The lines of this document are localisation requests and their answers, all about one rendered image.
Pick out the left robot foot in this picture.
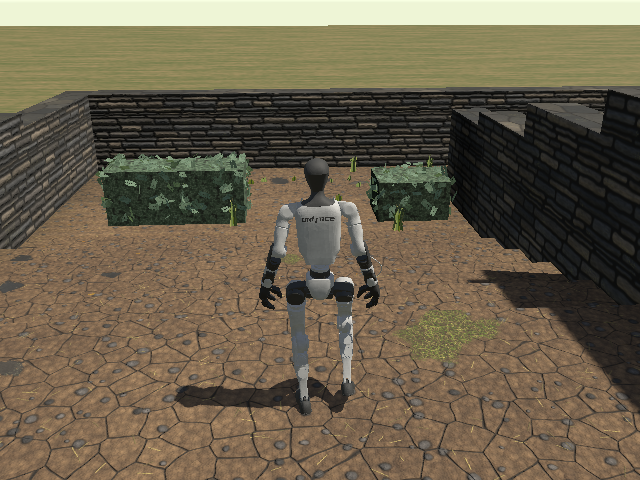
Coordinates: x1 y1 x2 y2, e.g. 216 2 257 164
295 389 312 415

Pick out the right robot foot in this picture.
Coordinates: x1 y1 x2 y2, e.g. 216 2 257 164
341 379 355 396

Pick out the left robot forearm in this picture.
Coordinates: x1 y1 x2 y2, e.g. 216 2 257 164
261 243 281 288

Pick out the right robot forearm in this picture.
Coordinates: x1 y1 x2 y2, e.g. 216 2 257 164
356 241 378 287

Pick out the robot foot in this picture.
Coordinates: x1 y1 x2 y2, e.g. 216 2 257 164
295 389 312 415
341 379 355 396

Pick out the robot left hand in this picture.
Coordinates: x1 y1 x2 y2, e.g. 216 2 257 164
259 284 282 310

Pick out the robot right upper arm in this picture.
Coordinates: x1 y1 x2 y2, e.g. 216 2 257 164
338 201 366 257

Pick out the robot right hand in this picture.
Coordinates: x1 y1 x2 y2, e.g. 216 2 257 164
357 282 380 308

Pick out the robot left upper arm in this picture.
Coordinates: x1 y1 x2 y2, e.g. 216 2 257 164
271 202 297 259

